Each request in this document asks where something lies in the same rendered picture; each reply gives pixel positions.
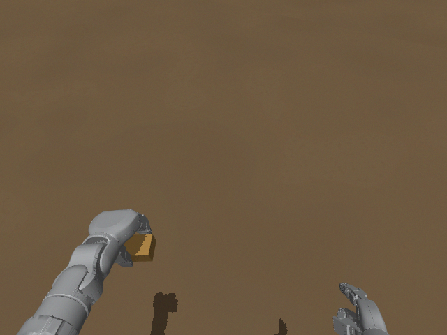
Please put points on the left robot arm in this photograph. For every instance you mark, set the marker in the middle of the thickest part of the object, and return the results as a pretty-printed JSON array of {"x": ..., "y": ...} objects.
[{"x": 68, "y": 304}]

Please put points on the left robot hand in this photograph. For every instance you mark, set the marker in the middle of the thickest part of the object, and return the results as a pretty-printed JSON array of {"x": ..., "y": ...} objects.
[{"x": 122, "y": 225}]

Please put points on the small box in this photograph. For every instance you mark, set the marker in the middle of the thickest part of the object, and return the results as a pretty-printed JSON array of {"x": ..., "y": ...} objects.
[{"x": 141, "y": 247}]

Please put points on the right robot hand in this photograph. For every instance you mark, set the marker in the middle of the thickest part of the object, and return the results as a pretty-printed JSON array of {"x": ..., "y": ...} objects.
[{"x": 367, "y": 314}]

